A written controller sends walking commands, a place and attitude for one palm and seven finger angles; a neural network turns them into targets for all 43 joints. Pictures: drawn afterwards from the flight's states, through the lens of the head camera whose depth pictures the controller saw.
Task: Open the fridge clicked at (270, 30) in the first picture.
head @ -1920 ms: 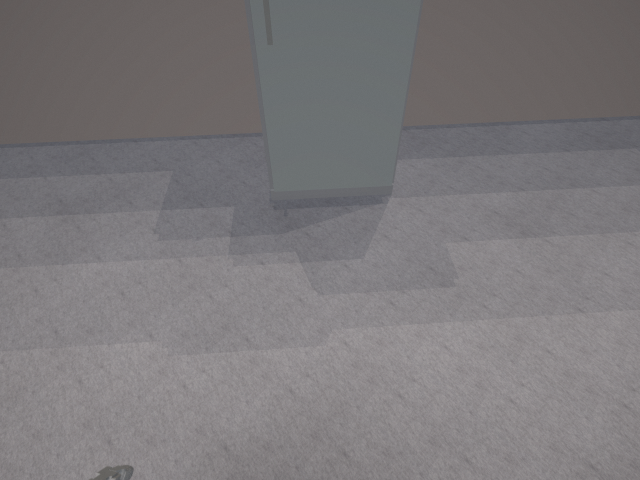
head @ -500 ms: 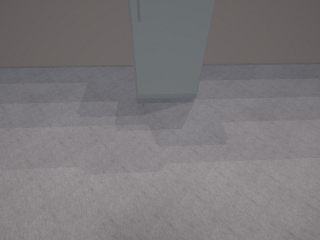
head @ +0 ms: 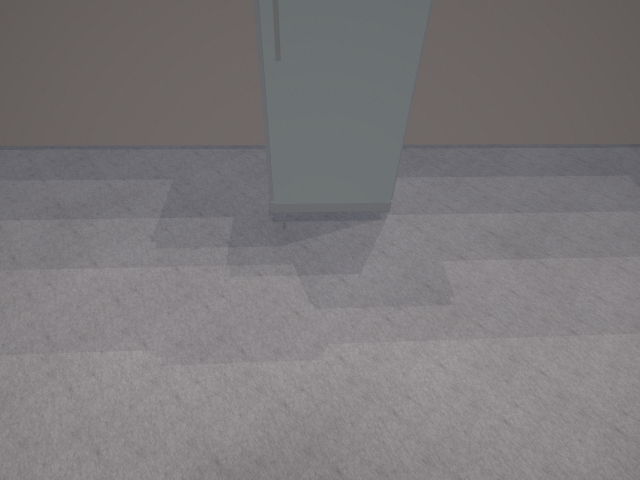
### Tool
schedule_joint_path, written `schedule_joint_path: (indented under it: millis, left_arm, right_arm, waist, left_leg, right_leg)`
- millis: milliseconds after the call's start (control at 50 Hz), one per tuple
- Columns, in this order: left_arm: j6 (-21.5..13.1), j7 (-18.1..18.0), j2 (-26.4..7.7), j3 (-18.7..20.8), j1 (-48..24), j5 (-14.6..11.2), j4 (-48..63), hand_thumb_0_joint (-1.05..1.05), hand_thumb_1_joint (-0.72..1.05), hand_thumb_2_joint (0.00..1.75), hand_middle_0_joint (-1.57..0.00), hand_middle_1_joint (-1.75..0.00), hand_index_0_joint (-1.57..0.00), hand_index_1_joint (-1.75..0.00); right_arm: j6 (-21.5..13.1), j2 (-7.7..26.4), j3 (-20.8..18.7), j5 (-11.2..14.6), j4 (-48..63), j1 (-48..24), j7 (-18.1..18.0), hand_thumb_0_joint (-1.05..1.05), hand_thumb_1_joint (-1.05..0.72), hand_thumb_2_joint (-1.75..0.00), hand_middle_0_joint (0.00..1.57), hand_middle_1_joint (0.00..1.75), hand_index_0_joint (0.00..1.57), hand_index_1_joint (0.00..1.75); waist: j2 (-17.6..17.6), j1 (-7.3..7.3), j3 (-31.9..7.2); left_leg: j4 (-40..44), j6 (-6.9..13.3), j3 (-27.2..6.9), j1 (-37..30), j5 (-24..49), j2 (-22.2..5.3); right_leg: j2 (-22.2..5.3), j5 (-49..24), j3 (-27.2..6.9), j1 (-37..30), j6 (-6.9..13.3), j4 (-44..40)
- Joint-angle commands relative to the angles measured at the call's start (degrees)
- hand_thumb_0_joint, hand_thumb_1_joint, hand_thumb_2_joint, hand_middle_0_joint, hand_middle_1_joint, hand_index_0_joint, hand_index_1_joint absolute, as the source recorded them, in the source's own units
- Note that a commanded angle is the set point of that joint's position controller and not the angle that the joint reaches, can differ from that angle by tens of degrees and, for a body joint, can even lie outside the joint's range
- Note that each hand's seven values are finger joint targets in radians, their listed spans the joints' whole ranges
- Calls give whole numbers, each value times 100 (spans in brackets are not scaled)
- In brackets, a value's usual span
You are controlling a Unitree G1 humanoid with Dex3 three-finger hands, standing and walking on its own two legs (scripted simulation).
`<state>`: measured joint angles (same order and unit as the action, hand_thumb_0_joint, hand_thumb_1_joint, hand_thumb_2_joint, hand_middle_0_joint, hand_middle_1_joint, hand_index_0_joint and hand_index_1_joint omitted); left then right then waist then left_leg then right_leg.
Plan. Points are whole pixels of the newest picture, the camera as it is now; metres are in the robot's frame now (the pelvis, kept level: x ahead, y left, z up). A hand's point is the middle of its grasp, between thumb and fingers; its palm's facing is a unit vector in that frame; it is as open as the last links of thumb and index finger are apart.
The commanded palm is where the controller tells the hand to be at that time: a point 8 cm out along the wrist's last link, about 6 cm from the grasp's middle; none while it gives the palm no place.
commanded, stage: walk to a spot facing it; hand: left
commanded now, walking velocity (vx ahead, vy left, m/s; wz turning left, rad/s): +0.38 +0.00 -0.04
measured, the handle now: out of the picture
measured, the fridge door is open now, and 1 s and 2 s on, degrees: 0 0 0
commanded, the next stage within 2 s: turn to face it in 1.24 s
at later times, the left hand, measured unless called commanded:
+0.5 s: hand (228, 411) +0.27 +0.17 -0.19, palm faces -0.06 -0.97 -0.22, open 7.3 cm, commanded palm none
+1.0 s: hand (235, 345) +0.39 +0.18 -0.18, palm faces +0.03 -0.99 -0.14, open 7.4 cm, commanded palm none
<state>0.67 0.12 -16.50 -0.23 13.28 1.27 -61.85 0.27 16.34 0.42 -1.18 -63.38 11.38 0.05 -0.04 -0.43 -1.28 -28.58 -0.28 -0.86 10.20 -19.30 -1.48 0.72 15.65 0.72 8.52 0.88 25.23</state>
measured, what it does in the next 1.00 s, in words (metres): walks ahead: right foot, then left foot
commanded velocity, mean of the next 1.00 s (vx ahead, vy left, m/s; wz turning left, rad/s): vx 0.38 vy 0.00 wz -0.03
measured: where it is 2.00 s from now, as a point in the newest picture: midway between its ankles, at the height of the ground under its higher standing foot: (343, 346)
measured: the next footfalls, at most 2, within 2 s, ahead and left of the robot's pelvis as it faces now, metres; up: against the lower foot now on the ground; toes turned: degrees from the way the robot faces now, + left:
right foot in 0.48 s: +0.30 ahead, -0.15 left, +0.00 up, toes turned -11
left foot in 0.82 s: +0.39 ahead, +0.10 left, +0.00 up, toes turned +10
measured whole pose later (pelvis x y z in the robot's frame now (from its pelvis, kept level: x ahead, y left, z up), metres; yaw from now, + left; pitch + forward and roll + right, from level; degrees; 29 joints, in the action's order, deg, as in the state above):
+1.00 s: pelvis +0.37 +0.00 +0.00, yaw -1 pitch +0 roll -1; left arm -0.5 1.3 -10.9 3.7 16.4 2.2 -61.1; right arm -5.3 7.9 -2.7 -1.2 -60.1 18.6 -1.2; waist 2.4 -0.1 -0.1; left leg -25.5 2.1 11.2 9.3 -15.9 -3.0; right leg -5.5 16.0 4.3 29.4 -0.3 66.0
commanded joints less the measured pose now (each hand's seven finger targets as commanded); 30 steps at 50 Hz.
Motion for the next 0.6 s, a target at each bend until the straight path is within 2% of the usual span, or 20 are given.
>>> schedule_joint_path:
  millis: [0, 40, 60, 80, 100, 120, 140, 160, 200, 240, 300, 360, 380, 420, 440, 460, 480, 520, 560, 580]
  left_arm:
    - [-122, -10, -934, 318, 551, -13, 208, 0, 90, 90, -20, -30, -20, -30]
    - [-164, -5, -748, 333, 489, -23, 241, 0, 90, 90, -20, -30, -20, -30]
    - [-161, 15, -600, 313, 374, -22, 287, 0, 90, 90, -20, -30, -20, -30]
    - [-156, 41, -303, 278, 274, -20, 379, 0, 90, 90, -20, -30, -20, -30]
    - [-202, 31, -57, 218, -146, -9, 583, 0, 90, 90, -20, -30, -20, -30]
    - [-265, 9, -108, 238, -485, 15, 768, 0, 90, 90, -20, -30, -20, -30]
    - [-301, 41, -30, 256, -548, 8, 751, 0, 90, 90, -20, -30, -20, -30]
    - [-328, 85, -27, 261, -533, 9, 708, 0, 90, 90, -20, -30, -20, -30]
    - [-278, 140, 215, 275, -342, 2, 652, 0, 90, 90, -20, -30, -20, -30]
    - [-220, 185, 370, 268, -365, 0, 640, 0, 90, 90, -20, -30, -20, -30]
    - [-215, 221, 508, 275, -738, -14, 763, 0, 90, 90, -20, -30, -20, -30]
    - [-233, 213, 489, 323, -633, -19, 706, 0, 90, 90, -20, -30, -20, -30]
    - [-243, 200, 434, 361, -414, -9, 645, 0, 90, 90, -20, -30, -20, -30]
    - [-341, 150, 117, 472, 957, 42, 234, 0, 90, 90, -20, -30, -20, -30]
    - [-444, 67, -426, 625, 1796, 91, 10, 0, 90, 90, -20, -30, -20, -30]
    - [-456, -27, -1016, 742, 2242, 20, -74, 0, 90, 90, -20, -30, -20, -30]
    - [-392, -54, -987, 737, 1861, -64, -19, 0, 90, 90, -20, -30, -20, -30]
    - [-383, -92, -413, 549, 801, -8, 229, 0, 90, 90, -20, -30, -20, -30]
    - [-402, -133, -38, 416, 230, 57, 358, 0, 90, 90, -20, -30, -20, -30]
    - [-413, -130, -14, 411, 129, 79, 384, 0, 90, 90, -20, -30, -20, -30]
  right_arm:
    - [-168, 402, -146, -16, 370, 229, -12, 0, -90, -90, 20, 30, 20, 30]
    - [-252, 278, -168, 8, 288, 590, -10, 0, -90, -90, 20, 30, 20, 30]
    - [-285, 321, -196, 13, 169, 936, -12, 0, -90, -90, 20, 30, 20, 30]
    - [-318, 562, -279, -25, -13, 1468, -36, 0, -90, -90, 20, 30, 20, 30]
    - [-363, 801, -377, -53, -199, 2141, -100, 0, -90, -90, 20, 30, 20, 30]
    - [-391, 643, -333, -36, -270, 2404, -164, 0, -90, -90, 20, 30, 20, 30]
    - [-419, 476, -304, -13, -258, 2301, -190, 0, -90, -90, 20, 30, 20, 30]
    - [-471, 318, -286, -1, -212, 2208, -197, 0, -90, -90, 20, 30, 20, 30]
    - [-536, 220, -285, -14, -175, 1954, -220, 0, -90, -90, 20, 30, 20, 30]
    - [-574, 74, -285, 1, -233, 1952, -235, 0, -90, -90, 20, 30, 20, 30]
    - [-577, -32, -293, -20, -331, 2048, -240, 0, -90, -90, 20, 30, 20, 30]
    - [-544, 34, -341, -38, -430, 2010, -228, 0, -90, -90, 20, 30, 20, 30]
    - [-531, 69, -352, -24, -437, 1956, -233, 0, -90, -90, 20, 30, 20, 30]
    - [-514, 85, -362, 20, -431, 1867, -204, 0, -90, -90, 20, 30, 20, 30]
    - [-515, -159, -331, 76, -359, 2009, -129, 0, -90, -90, 20, 30, 20, 30]
    - [-527, -495, -278, 128, -88, 2098, -104, 0, -90, -90, 20, 30, 20, 30]
    - [-488, -414, -330, 126, 27, 1485, -107, 0, -90, -90, 20, 30, 20, 30]
    - [-408, -494, -366, 17, 187, 1032, -42, 0, -90, -90, 20, 30, 20, 30]
    - [-249, -663, -368, -44, 89, 1372, -8, 0, -90, -90, 20, 30, 20, 30]
    - [-176, -726, -365, -49, 70, 1546, 4, 0, -90, -90, 20, 30, 20, 30]
  waist:
    - [834, -35, 829]
    - [469, 153, 792]
    - [-30, 296, 825]
    - [-1076, 468, 921]
    - [-1902, 709, 1101]
    - [-1281, 726, 1288]
    - [-705, 611, 1344]
    - [-370, 534, 1207]
    - [-598, 309, 977]
    - [-766, 242, 999]
    - [-763, 279, 1117]
    - [-764, 160, 990]
    - [-670, 22, 899]
    - [-250, -589, 159]
    - [632, -883, -523]
    - [1618, -792, -1102]
    - [865, -791, -620]
    - [777, -345, 426]
    - [543, 136, 562]
    - [578, 282, 553]
  left_leg:
    - [-587, 79, 359, 1103, -458, -129]
    - [13, 116, 436, 370, -251, -216]
    - [421, 190, 167, -229, -276, -320]
    - [1010, 506, -913, -762, -455, -1042]
    - [1790, 993, -2294, -1203, -240, -1944]
    - [1800, 1325, -2581, -1408, 676, -2232]
    - [1658, 1425, -2281, -1410, 1316, -2246]
    - [1584, 1377, -1949, -1407, 1835, -2137]
    - [1665, 1209, -1202, -1151, 1831, -1829]
    - [1799, 1037, -583, -896, 1783, -1498]
    - [1818, 890, -107, -600, 1993, -1342]
    - [1559, 817, 71, -519, 2431, -1380]
    - [1245, 781, 167, -426, 2910, -1398]
    - [-589, 498, 581, -116, 3557, -1003]
    - [-2390, 288, 753, 1099, 2165, -668]
    - [-4389, 149, 665, 2293, -1084, 4]
    - [-5050, 259, 213, 2601, -1162, -323]
    - [-5002, 243, 56, 2713, -413, -782]
    - [-4275, 123, 133, 1930, -301, -901]
    - [-3835, 45, 270, 1678, -255, -884]
  right_leg:
    - [-1464, 2136, -1817, 281, 783, -1323]
    - [-1233, 1468, -1299, 702, 718, -810]
    - [-830, 1281, -837, 1186, 536, -217]
    - [-251, 1166, -147, 1974, 260, 1047]
    - [98, 1495, 491, 2935, 49, 2526]
    - [-218, 1566, -3, 3546, 98, 3321]
    - [-478, 1332, -129, 3734, 97, 3663]
    - [-617, 1123, -127, 3667, 64, 3721]
    - [-746, 802, 2, 3255, -18, 3486]
    - [-744, 324, 246, 2967, -71, 3029]
    - [-657, -87, 562, 2439, -36, 1945]
    - [-420, -248, 781, 1648, 99, 1402]
    - [-338, -291, 812, 1210, 167, 1275]
    - [-124, -501, 898, -549, 293, 677]
    - [-1244, 146, -420, -1979, 644, 300]
    - [-2910, 250, -3094, -2526, 1256, -664]
    - [-2942, 1260, -3161, -1723, 1437, -1146]
    - [-2561, 1974, -2256, 78, 1082, -1359]
    - [-2206, 1559, -1152, 1243, 815, -1451]
    - [-2063, 1338, -715, 1549, 734, -1490]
